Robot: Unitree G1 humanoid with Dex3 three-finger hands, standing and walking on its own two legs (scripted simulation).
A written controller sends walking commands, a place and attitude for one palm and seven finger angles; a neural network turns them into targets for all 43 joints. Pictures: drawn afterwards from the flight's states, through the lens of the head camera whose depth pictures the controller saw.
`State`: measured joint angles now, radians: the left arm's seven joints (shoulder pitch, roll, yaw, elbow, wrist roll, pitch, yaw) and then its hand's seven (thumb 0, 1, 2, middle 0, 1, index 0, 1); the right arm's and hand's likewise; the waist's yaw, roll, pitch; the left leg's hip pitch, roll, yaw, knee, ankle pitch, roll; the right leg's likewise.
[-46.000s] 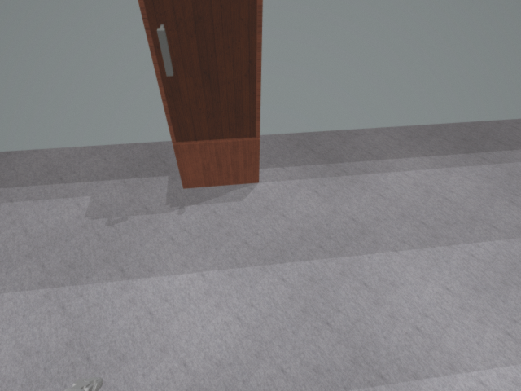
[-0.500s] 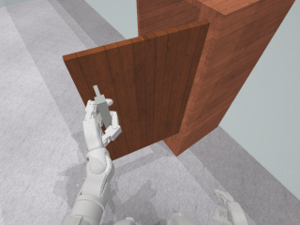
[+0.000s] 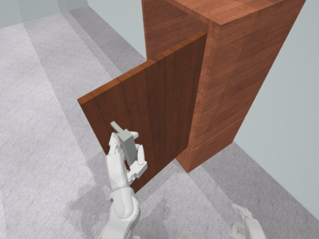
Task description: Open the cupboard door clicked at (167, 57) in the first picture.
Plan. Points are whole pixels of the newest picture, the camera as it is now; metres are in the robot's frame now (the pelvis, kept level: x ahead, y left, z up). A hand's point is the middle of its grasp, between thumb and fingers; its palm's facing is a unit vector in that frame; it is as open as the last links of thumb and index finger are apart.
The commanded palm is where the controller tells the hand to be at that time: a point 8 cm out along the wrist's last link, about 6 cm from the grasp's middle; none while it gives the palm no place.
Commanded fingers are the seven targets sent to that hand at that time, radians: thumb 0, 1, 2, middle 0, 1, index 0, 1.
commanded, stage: open thumb and fingers to let go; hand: left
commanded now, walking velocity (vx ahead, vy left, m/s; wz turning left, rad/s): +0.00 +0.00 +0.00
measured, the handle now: (125, 146) +0.34 +0.10 +0.04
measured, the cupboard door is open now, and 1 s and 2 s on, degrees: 99 100 100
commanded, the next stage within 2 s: slide the hand sideways off the handle in 0.74 s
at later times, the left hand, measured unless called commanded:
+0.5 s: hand (139, 157) +0.31 +0.06 +0.04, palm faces +0.31 -0.95 -0.02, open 13.2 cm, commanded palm +0.27 +0.11 +0.05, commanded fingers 0.00 -0.50 0.30 -0.23 -0.80 -0.23 -0.80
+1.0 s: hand (136, 171) +0.27 +0.06 +0.04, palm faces -0.16 -0.98 -0.09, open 15.7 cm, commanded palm +0.26 +0.11 +0.05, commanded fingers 0.00 -0.50 0.30 -0.15 -0.30 -0.15 -0.30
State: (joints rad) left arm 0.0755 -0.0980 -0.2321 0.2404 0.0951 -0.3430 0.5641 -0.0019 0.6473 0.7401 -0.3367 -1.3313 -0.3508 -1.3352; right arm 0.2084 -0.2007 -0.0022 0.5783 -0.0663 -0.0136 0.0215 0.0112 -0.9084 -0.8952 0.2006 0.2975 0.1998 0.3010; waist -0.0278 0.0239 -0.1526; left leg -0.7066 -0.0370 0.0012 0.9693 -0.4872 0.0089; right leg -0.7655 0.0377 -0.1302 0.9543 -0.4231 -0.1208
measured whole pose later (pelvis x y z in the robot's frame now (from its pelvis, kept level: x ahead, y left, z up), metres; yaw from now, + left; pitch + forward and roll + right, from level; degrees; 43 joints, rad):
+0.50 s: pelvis -0.01 +0.00 +0.00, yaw +1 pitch +13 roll +2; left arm -0.03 -0.10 -0.19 0.32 0.06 -0.34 0.55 0.00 -0.37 0.36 -0.30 -1.15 -0.32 -1.14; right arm 0.19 -0.19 0.00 0.60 -0.06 -0.02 0.02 0.01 -0.91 -0.90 0.20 0.30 0.20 0.30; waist -0.02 0.03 -0.15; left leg -0.74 -0.04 -0.01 0.98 -0.47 0.00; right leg -0.80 0.03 -0.14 0.97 -0.42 -0.13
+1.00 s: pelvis -0.01 +0.02 -0.01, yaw +0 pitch +12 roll +0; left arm 0.01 0.07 -0.25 0.26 0.00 -0.38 0.11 -0.02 -0.50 0.30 -0.29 -0.45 -0.24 -0.46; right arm 0.21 -0.21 0.02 0.54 -0.02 -0.04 0.02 0.01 -0.91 -0.89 0.20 0.30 0.20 0.30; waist -0.01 0.03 -0.13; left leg -0.74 -0.05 0.01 1.03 -0.49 0.04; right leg -0.79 0.02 -0.13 1.00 -0.42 -0.10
